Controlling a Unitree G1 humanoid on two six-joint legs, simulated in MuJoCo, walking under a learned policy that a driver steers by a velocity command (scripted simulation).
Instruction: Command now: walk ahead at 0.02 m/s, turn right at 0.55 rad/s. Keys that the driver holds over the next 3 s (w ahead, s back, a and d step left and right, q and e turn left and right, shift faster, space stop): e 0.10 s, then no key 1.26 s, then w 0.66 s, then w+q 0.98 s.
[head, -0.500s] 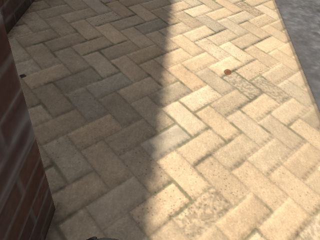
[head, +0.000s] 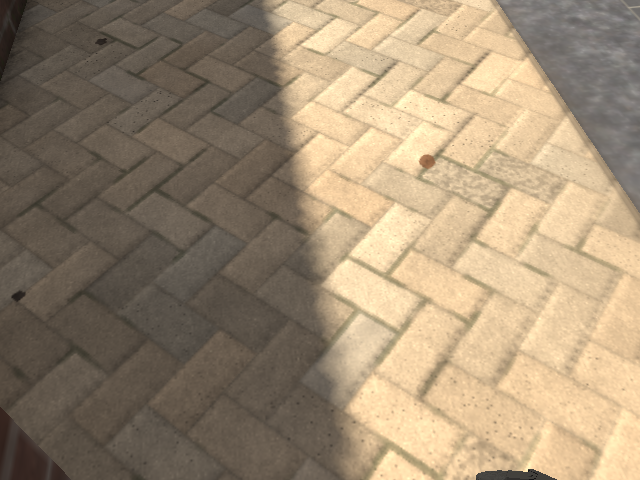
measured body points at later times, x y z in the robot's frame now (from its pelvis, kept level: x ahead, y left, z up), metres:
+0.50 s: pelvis +0.06 -0.05 +0.01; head +0.09 -0.06 +0.46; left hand +0.05 +0.21 -0.12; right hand +0.17 -0.33 -0.11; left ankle -0.07 +0.11 -0.59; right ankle -0.03 -0.19 -0.73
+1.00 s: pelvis +0.07 -0.04 +0.02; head +0.11 -0.04 +0.47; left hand +0.21 +0.14 -0.13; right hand -0.06 -0.27 -0.12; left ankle -0.08 +0.08 -0.72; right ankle +0.05 -0.20 -0.43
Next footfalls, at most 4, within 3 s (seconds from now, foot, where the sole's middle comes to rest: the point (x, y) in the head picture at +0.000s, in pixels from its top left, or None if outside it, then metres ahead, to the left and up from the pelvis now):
0.40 right None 0.01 -0.20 -0.77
0.56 left None -0.02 0.08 -0.57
0.76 left None -0.04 0.08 -0.74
1.06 right None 0.18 -0.21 -0.57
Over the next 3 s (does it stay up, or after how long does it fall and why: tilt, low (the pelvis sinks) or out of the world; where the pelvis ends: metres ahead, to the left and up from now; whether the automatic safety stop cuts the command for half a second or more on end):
stays up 0.89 -0.17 0.19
